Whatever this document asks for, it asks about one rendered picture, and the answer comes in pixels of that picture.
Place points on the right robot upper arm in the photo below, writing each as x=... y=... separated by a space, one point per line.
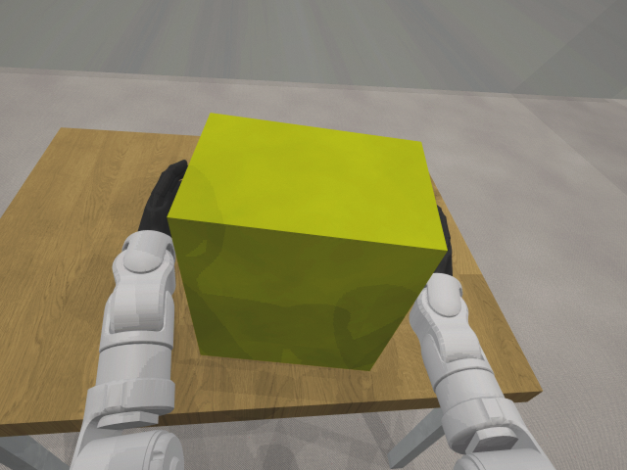
x=510 y=459

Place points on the table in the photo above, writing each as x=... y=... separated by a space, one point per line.
x=59 y=238

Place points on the left robot upper arm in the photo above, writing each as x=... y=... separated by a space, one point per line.
x=152 y=450

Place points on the robot left forearm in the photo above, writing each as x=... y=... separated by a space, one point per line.
x=133 y=386

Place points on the robot left hand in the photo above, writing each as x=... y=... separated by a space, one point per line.
x=159 y=203

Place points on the robot right forearm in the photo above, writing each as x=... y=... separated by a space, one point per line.
x=476 y=415

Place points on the carton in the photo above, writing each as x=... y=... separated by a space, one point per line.
x=300 y=244

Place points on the robot right hand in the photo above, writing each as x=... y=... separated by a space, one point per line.
x=445 y=266

